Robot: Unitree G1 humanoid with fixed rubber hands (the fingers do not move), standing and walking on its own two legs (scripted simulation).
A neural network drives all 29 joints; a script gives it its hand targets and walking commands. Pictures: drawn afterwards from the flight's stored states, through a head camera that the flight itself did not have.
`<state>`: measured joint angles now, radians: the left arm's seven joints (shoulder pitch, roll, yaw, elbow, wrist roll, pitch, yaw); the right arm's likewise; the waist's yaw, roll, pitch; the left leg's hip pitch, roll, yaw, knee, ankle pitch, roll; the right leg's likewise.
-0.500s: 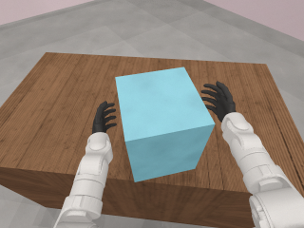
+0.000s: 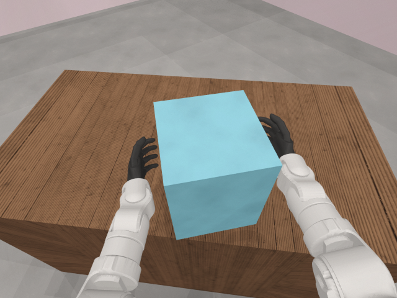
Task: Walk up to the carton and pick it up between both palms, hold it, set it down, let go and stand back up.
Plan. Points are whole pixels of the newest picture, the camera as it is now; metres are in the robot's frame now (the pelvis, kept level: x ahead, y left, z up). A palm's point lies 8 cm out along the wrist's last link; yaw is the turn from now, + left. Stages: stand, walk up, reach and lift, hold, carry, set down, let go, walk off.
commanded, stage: reach and lift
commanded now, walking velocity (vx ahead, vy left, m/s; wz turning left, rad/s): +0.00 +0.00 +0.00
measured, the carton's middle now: (208, 167) +0.41 +0.06 +0.02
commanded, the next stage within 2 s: none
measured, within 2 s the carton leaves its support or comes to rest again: leaves its support in 1.78 s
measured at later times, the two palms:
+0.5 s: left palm (139, 175) +0.34 +0.20 +0.05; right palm (280, 152) +0.43 -0.09 +0.08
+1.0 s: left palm (140, 176) +0.34 +0.20 +0.05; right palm (279, 152) +0.43 -0.08 +0.08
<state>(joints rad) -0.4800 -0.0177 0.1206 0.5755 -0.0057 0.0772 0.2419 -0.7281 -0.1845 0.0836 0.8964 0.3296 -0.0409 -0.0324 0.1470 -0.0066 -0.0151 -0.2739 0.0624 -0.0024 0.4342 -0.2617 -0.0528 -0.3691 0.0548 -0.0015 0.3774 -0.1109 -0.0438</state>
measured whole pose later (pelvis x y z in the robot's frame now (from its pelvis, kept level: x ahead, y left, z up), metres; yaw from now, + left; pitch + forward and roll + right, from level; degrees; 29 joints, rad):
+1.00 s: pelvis +0.00 +0.00 +0.00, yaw +0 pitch +6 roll +0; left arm -0.50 -0.09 0.23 0.63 0.07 0.02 0.27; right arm -0.73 -0.11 -0.03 0.91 0.17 -0.03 -0.03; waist 0.15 -0.01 -0.02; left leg -0.27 0.07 0.00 0.44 -0.26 -0.06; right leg -0.37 0.06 0.00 0.38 -0.11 -0.05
